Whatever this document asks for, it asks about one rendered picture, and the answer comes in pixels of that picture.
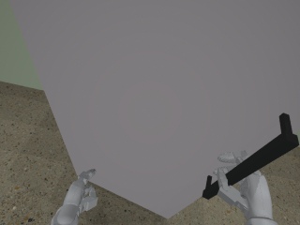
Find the robot left forearm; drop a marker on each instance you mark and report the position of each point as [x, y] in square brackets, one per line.
[67, 214]

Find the robot left hand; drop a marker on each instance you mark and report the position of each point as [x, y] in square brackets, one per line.
[78, 190]

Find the robot right hand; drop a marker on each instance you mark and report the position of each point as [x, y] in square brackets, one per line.
[257, 202]

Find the handle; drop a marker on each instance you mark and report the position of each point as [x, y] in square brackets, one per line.
[282, 144]

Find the fridge door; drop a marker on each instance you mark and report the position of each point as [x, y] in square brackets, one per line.
[150, 92]

